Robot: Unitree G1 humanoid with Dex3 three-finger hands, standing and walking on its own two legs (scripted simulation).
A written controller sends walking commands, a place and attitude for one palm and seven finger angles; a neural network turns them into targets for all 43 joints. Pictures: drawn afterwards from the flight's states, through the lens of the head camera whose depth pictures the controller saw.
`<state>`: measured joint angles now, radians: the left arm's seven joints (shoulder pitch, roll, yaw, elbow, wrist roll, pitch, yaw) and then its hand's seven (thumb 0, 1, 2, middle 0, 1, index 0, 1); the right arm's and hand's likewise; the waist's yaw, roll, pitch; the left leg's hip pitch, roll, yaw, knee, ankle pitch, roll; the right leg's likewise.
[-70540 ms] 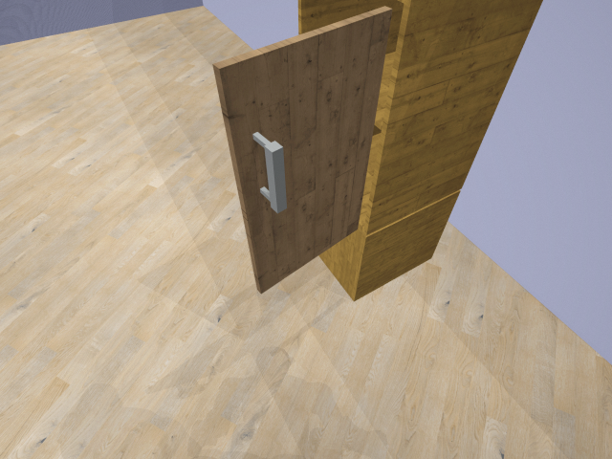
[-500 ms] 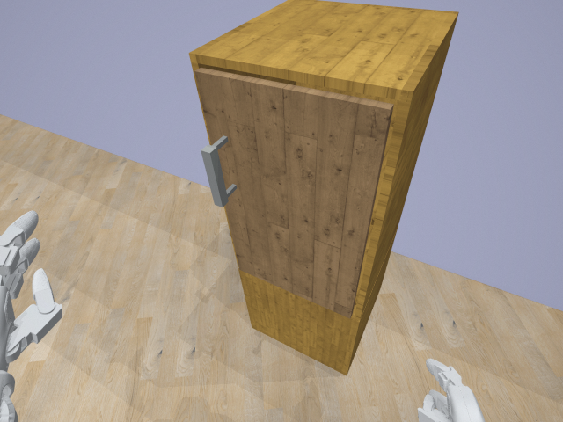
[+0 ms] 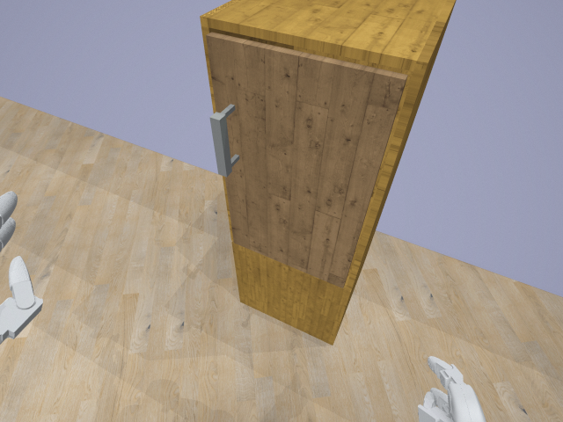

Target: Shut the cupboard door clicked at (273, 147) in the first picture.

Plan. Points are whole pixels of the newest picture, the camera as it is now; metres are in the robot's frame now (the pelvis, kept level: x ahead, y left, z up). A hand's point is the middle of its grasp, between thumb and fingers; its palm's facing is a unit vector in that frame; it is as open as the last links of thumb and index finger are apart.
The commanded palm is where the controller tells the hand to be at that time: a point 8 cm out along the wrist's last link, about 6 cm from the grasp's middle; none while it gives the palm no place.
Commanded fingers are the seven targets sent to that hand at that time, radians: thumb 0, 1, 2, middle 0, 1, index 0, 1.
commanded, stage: step back with the hand held close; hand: left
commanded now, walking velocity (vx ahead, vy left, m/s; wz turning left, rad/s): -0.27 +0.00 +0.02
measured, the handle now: (227, 141) +0.62 +0.16 +0.06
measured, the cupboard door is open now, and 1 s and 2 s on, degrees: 0 0 0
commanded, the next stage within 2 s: stop stepping back and stand still in 0.74 s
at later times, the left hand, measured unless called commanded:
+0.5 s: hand out of the picture +0.15 +0.28 +0.17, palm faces +0.43 -0.78 -0.45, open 7.4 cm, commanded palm +0.08 +0.31 +0.18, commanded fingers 0.00 0.90 0.90 -0.20 -0.30 -0.20 -0.30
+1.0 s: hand out of the picture +0.03 +0.27 +0.18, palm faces +0.44 -0.79 -0.42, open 7.4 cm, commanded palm +0.00 +0.29 +0.18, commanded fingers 0.00 0.90 0.90 -0.20 -0.30 -0.20 -0.30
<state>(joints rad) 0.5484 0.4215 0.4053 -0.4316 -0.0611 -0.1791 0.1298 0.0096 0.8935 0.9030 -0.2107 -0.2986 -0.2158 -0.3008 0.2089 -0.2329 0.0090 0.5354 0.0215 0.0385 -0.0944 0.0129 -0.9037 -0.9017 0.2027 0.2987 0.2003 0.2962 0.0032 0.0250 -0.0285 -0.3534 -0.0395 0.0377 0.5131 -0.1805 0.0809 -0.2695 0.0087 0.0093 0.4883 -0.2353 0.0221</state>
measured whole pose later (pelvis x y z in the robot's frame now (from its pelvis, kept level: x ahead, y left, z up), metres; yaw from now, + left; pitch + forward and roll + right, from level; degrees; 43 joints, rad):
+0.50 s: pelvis -0.05 +0.01 -0.01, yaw +2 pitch +1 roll -5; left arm 0.53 0.45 0.45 -0.49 -0.03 -0.29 0.14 0.01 0.89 0.90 -0.21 -0.30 -0.22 -0.30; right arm 0.23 -0.21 -0.01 0.61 -0.01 -0.05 -0.08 0.01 -0.90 -0.90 0.20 0.30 0.20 0.30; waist -0.04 0.02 -0.01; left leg -0.48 0.00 0.00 0.58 -0.13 0.09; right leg -0.36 0.08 0.02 0.68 -0.31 0.01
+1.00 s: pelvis -0.15 +0.00 -0.01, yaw -2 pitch +0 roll -2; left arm 0.60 0.47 0.45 -0.51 -0.06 -0.24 0.15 0.00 0.89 0.90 -0.22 -0.30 -0.22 -0.30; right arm 0.30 -0.23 0.00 0.64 -0.01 -0.04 -0.09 0.01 -0.90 -0.90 0.21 0.30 0.20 0.30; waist 0.01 -0.01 -0.11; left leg -0.49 0.00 -0.03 0.76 -0.32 -0.02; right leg -0.17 0.03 0.03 0.53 -0.37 0.01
